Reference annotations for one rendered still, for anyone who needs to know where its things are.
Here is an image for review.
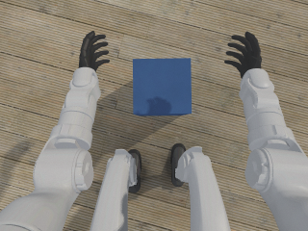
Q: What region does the robot right shin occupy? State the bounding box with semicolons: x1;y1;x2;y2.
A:
175;146;211;182

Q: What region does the left robot upper arm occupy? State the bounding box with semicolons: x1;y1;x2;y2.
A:
0;148;94;231

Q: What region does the robot left hand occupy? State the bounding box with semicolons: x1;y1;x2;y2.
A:
78;31;110;72

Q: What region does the robot right hand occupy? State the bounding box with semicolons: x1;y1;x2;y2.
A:
224;31;262;79

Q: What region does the robot left thigh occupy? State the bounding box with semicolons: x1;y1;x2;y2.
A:
90;154;136;231

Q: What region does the right robot upper arm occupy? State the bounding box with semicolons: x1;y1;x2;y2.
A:
244;147;308;231

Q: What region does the robot right forearm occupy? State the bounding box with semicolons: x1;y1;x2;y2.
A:
239;68;308;159

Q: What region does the robot left forearm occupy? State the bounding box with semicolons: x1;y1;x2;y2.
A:
33;66;101;185

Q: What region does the carton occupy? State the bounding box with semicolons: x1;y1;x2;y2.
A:
133;58;193;116

